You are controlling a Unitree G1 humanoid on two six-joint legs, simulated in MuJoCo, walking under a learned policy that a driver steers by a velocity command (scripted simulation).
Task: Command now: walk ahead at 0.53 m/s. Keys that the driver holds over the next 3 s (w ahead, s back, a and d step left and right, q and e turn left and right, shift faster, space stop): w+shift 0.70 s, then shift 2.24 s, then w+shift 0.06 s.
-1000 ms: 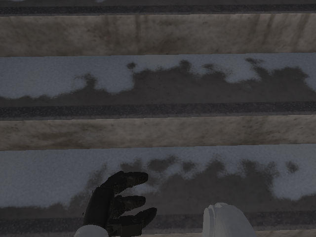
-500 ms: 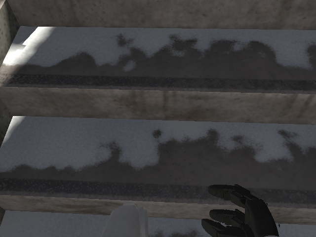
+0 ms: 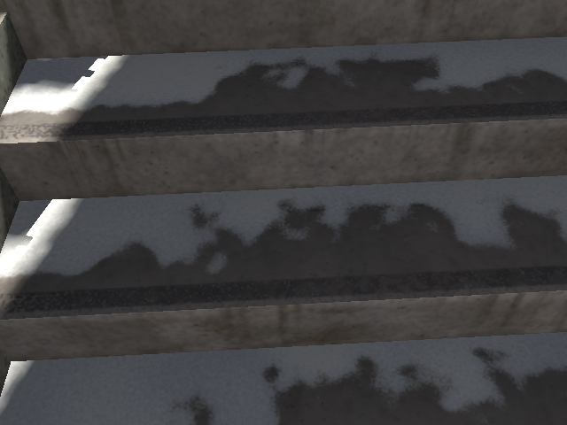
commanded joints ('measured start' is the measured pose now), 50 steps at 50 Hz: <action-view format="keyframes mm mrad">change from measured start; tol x64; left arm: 1 -57 67 26 -44 -7 -24 -26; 50 79 252 31 -101 25 -72 23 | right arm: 1 6 -156 -54 -77 -17 -49 2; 23 -661 91 124 -542 36 1 56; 50 214 -118 -29 -147 59 -118 86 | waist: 1 2 49 -68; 50 103 -140 -495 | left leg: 1 130 314 -527 -515 -435 126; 9 -35 229 -260 -342 -281 156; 18 -1215 45 -315 1724 -43 40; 23 -1012 62 -90 1318 -135 57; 26 183 -74 160 799 31 47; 33 198 290 -949 -319 -443 129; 47 315 223 -130 -133 1820 20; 50 -141 -166 -465 1180 3 -119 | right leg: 1 -23 -13 -53 -74 1 -45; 10 730 95 -190 -895 -126 -152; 13 979 -347 767 -1171 -677 -274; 24 188 -83 -100 -1498 279 -159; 28 663 -212 -52 -655 1955 -230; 30 261 158 82 186 436 -141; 37 -486 162 143 1049 -70 -208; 48 615 181 -124 -587 147 -171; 50 896 -267 612 -735 1311 -471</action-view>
